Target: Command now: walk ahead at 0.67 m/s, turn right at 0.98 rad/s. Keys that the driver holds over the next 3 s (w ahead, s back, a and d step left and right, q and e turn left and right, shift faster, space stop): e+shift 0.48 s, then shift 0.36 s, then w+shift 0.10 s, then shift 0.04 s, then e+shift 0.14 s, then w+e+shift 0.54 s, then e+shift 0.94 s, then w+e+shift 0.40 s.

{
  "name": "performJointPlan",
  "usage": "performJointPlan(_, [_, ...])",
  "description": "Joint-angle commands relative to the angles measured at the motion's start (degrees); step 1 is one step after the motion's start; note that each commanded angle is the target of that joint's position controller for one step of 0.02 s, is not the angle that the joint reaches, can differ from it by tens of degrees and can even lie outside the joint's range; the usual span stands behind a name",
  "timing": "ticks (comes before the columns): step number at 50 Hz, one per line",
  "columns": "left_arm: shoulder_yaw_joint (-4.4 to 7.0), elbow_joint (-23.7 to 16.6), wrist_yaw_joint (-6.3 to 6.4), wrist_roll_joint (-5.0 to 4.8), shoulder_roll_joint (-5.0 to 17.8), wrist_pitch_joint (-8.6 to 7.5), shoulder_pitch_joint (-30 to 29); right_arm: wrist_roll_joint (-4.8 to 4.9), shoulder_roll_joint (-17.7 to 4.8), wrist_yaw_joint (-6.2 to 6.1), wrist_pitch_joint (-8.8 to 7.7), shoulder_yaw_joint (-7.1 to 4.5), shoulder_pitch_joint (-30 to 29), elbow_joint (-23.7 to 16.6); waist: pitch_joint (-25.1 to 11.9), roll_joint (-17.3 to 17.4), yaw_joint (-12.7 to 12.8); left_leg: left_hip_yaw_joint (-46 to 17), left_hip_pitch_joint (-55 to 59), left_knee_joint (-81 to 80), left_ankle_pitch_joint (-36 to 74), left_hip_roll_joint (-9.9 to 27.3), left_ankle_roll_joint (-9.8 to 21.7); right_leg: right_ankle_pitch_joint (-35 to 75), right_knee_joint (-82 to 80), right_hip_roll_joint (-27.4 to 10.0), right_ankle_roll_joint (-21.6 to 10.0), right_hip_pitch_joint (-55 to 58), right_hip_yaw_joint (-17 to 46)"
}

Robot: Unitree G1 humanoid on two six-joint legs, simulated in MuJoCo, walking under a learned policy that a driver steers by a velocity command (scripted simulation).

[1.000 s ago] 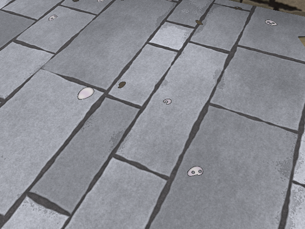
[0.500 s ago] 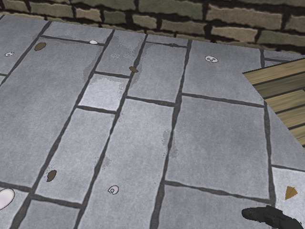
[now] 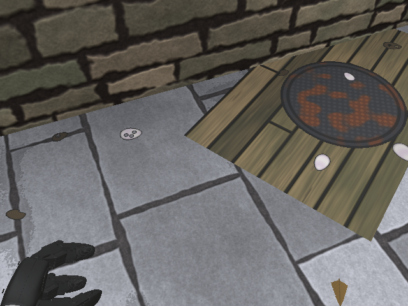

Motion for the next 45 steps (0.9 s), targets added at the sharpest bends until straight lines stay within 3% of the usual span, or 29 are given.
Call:
performJointPlan(1, [-0.78, -0.5, -0.71, 0.60, -0.1, -0.84, 5.8, 0.80, -8.5, -1.11, -1.35, -1.23, -6.9, -5.9, 1.6, 6.5, 8.0, 0.3, -13.5, 7.8, 74.3, 10.3, 0.6, 3.8, -11.1, 7.8, -1.3, 22.3, -7.5])
performJointPlan(2, [0.06, 1.7, -0.32, 0.79, 1.6, -1.09, 13.0, 1.10, -10.2, -1.53, -0.64, -1.73, -7.6, -6.5, -2.6, 7.3, 11.8, -0.5, -14.6, 18.2, 77.8, 11.7, 0.4, 3.7, -12.6, 9.4, -2.6, 31.1, -6.0])
performJointPlan(3, [3.87, 1.5, 0.36, -4.67, 8.3, -1.71, 21.1, 3.48, -18.7, -2.81, -0.32, -4.54, -13.6, -10.3, -7.8, 13.3, 17.1, -4.7, -18.1, 28.1, 80.8, 12.3, -0.8, 4.5, -12.4, 7.4, -4.2, 42.4, 1.2])
performJointPlan(4, [5.16, 4.6, 1.67, -5.62, 11.3, -1.64, 27.2, 3.49, -13.7, -2.79, 0.03, -3.64, -14.7, -11.0, -9.9, 5.9, 18.3, -4.5, -25.5, 44.6, 46.1, 7.1, -2.2, 13.3, -20.6, 4.6, -6.0, 53.6, 6.9])
performJointPlan(5, [5.46, 4.3, 3.61, -4.21, 14.9, -1.34, 25.1, -0.56, -4.0, -2.14, -0.39, -0.94, -13.6, -13.2, -9.2, -12.3, 12.9, -5.7, -40.9, 67.7, -9.4, -2.7, -3.6, 39.1, -18.9, -1.9, -8.4, 62.8, 18.3])
performJointPlan(6, [5.43, -0.5, 3.73, 0.29, 16.8, -2.07, 22.1, 0.66, -4.8, -1.37, -1.35, -0.08, -4.2, -16.4, -27.7, -11.9, 8.4, -20.8, -51.5, 82.8, -14.1, -4.7, -4.6, 41.3, -21.4, -16.7, -23.0, 77.2, 45.4])
performJointPlan(7, [5.81, -3.2, 3.68, -0.29, 14.1, -1.77, 18.1, 1.37, -10.1, -1.02, -1.82, -0.81, -8.5, -17.1, -30.7, -0.3, 10.5, -25.7, -51.6, 79.7, -8.4, -2.0, -3.0, 24.8, -27.4, -15.6, -23.2, 73.5, 48.1])
performJointPlan(8, [5.24, -3.9, 3.49, -1.78, 11.6, -2.30, 14.6, 1.98, -10.2, -0.94, -1.76, -1.08, -12.1, -18.3, -20.0, 5.0, 7.5, -24.9, -53.3, 73.9, -6.1, -1.0, -2.0, 16.2, -30.7, -11.9, -21.4, 63.3, 44.6])
performJointPlan(9, [4.71, -4.3, 3.58, -3.27, 9.2, -2.73, 11.3, 1.21, -9.5, -1.37, -1.16, -1.32, -12.5, -17.4, -14.0, 11.2, 4.3, -24.7, -51.4, 69.7, -4.6, 1.2, -2.4, 14.0, -32.2, -9.0, -18.7, 53.8, 41.6])
performJointPlan(12, [4.55, -3.9, 4.34, -3.03, 7.6, -2.65, 8.9, 0.27, -8.8, -1.85, 1.12, -1.99, -13.6, -17.8, -5.7, 9.6, 1.2, -23.9, -43.7, 58.3, -3.4, 2.5, -4.8, 28.1, -33.1, -3.9, -16.0, 33.6, 32.4])
performJointPlan(14, [4.77, -2.6, 5.69, -3.40, 7.5, -1.77, 9.5, -0.15, -4.8, -2.10, 1.42, -1.10, -17.2, -19.3, -5.8, 8.0, 1.4, -22.0, -39.8, 46.0, 1.0, 0.8, -5.6, 31.7, -30.7, 1.1, -13.0, 26.6, 27.6])
performJointPlan(16, [5.34, -2.2, 7.13, -3.86, 8.2, 0.31, 9.2, 0.29, -2.7, -1.85, 1.85, -0.54, -20.3, -20.2, -9.4, 4.5, 2.2, -20.1, -33.9, 34.9, 10.2, -3.0, -5.8, 30.7, -27.9, 5.2, -8.9, 23.7, 25.3])
performJointPlan(19, [5.44, -2.0, 8.04, -4.50, 7.6, 2.33, 9.9, 1.19, -3.1, -1.13, 2.42, -0.99, -24.3, -21.1, -11.9, -0.7, 3.9, -20.5, -26.9, 23.5, 19.7, -6.2, -5.4, 17.3, -25.5, 7.2, -3.6, 22.6, 27.4])
performJointPlan(22, [4.78, -2.7, 8.04, -3.94, 4.7, 2.40, 9.1, 1.64, -5.2, -0.87, 2.38, -2.33, -24.6, -20.9, -9.3, -5.1, 3.2, -25.0, -24.2, 13.6, 21.9, -4.5, -4.8, 3.7, -21.2, 6.4, -1.7, 25.5, 34.2])
performJointPlan(23, [4.49, -3.1, 7.87, -3.92, 3.7, 2.17, 8.2, 1.54, -5.6, -0.84, 1.97, -2.83, -22.7, -20.1, -8.9, -4.8, 1.9, -25.1, -20.0, 7.7, 27.5, -2.5, -3.5, -2.8, -16.7, 7.6, -0.2, 25.0, 34.0])
performJointPlan(24, [3.37, -2.6, 7.36, -3.49, -0.4, 1.97, 12.3, 0.87, -6.5, -1.11, 1.91, -3.04, -21.3, -19.9, -11.9, 1.7, 3.2, -30.2, -10.4, 6.6, 33.7, 6.8, 0.9, -23.4, -4.9, 10.9, 2.3, 20.6, 29.0])
performJointPlan(25, [2.60, -1.9, 7.44, -2.41, -2.7, 1.89, 18.3, -0.74, -7.2, -1.49, 2.71, -2.71, -20.5, -21.6, -14.1, 10.4, 6.0, -42.0, -1.6, 11.8, 53.3, 18.6, 7.7, -42.1, 8.1, 16.2, 5.0, 10.9, 21.8])
performJointPlan(26, [3.70, -3.1, 6.27, -3.54, 3.1, 1.34, 24.3, -1.70, -9.9, -1.31, 3.33, -3.66, -19.7, -20.5, -20.1, 21.7, 10.1, -58.8, -3.0, 6.9, 42.4, 28.7, 17.5, -38.8, 17.3, 11.5, 7.4, 8.4, 19.4])
performJointPlan(27, [5.05, -0.5, 6.43, -3.87, 8.3, 1.79, 21.3, -1.13, -6.4, -1.44, 3.62, -3.34, -23.8, -22.4, -14.4, 15.4, 7.6, -54.1, -8.0, 5.9, 30.2, 23.0, 17.5, -33.0, 22.2, 7.7, 9.5, 7.8, 16.6])
performJointPlan(28, [5.51, 0.0, 6.85, -3.69, 9.6, 2.69, 17.2, -0.78, -3.1, -1.63, 4.35, -2.30, -24.9, -22.6, -10.9, 9.9, 5.9, -44.8, -12.5, 6.4, 22.3, 17.9, 14.4, -27.9, 24.3, 6.7, 10.3, 7.5, 15.2])
performJointPlan(29, [5.12, 0.3, 7.35, -3.47, 8.1, 3.60, 15.8, -0.36, -2.5, -1.66, 5.04, -1.67, -25.8, -23.1, -9.1, 7.0, 5.8, -40.3, -17.2, 5.7, 19.4, 14.5, 12.5, -25.9, 25.7, 6.4, 10.8, 9.5, 14.0])
performJointPlan(31, [3.71, -0.8, 7.29, -2.95, 4.3, 3.47, 14.5, -0.34, -4.6, -1.78, 5.80, -2.03, -26.5, -22.0, -5.5, 7.2, 6.0, -33.7, -24.3, 3.7, 20.9, 10.9, 12.0, -23.0, 21.0, 6.0, 10.4, 13.0, 11.1])
performJointPlan(33, [2.57, -0.8, 7.16, -2.85, 1.5, 2.64, 14.3, -0.34, -4.4, -1.63, 6.24, -2.20, -24.8, -20.7, -7.6, 9.4, 5.3, -30.2, -22.3, 3.7, 23.8, 9.5, 12.5, -23.8, 12.5, 5.9, 10.2, 16.0, 8.7])
performJointPlan(38, [1.96, 0.3, 6.20, -2.55, 1.8, 2.27, 13.3, 1.22, -5.7, -1.06, 6.84, -2.96, -22.2, -18.2, -8.9, 14.3, 3.3, -31.3, -19.6, 3.2, 16.8, 12.3, 14.7, -22.4, -7.2, 3.8, 8.1, 24.7, 7.7])
performJointPlan(41, [2.06, 2.6, 5.30, -2.28, 1.1, 2.26, 17.0, 2.27, -5.5, -1.13, 7.24, -2.69, -20.3, -16.5, -7.5, 13.6, 5.3, -29.6, -24.3, 5.3, 12.5, 10.9, 11.8, -13.2, -24.7, 5.3, 4.4, 34.6, 5.4])
performJointPlan(42, [2.09, 2.2, 5.22, -1.58, 2.1, 2.18, 16.7, 2.36, -4.5, -1.04, 6.97, -2.38, -17.6, -15.2, -7.2, 11.0, 5.1, -27.4, -29.0, 7.6, 9.8, 9.3, 8.3, -10.2, -27.8, 2.9, 2.2, 39.6, 8.6])
performJointPlan(43, [2.56, 2.8, 5.47, -0.23, 5.3, 2.04, 19.5, 0.83, -0.1, -0.50, 6.16, -1.05, -18.0, -16.6, -10.0, -2.4, 4.9, -18.9, -37.3, 17.0, -2.3, 2.8, 2.8, -19.3, -30.7, -7.8, -2.4, 44.9, 22.0])
performJointPlan(44, [3.72, 3.6, 5.10, -0.28, 8.0, 1.67, 21.8, 1.25, -2.7, -0.38, 5.20, -1.69, -24.3, -18.8, -6.2, -10.6, 9.3, -13.5, -43.9, 26.4, -5.0, -1.8, 0.4, -41.7, -40.1, -15.4, -9.0, 38.3, 34.9])
performJointPlan(45, [3.92, 3.4, 5.46, -0.16, 9.6, 0.50, 20.3, 2.72, -6.8, -0.40, 4.64, -3.30, -27.4, -19.7, -0.2, -9.3, 9.8, -17.1, -49.1, 34.9, -3.3, 0.7, 0.4, -48.2, -44.5, -16.7, -10.5, 36.4, 40.6])
Next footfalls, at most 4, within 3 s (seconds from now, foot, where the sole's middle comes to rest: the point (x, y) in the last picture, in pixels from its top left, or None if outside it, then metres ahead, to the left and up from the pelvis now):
0.08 right None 0.29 -0.03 -0.76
0.48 left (175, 287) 0.52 0.07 -0.76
0.84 right None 0.30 -0.05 -0.76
1.22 left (182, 275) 0.56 0.05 -0.76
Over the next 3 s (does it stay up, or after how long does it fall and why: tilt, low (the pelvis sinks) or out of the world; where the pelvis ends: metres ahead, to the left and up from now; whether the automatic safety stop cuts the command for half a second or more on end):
stays up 0.49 -0.65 0.01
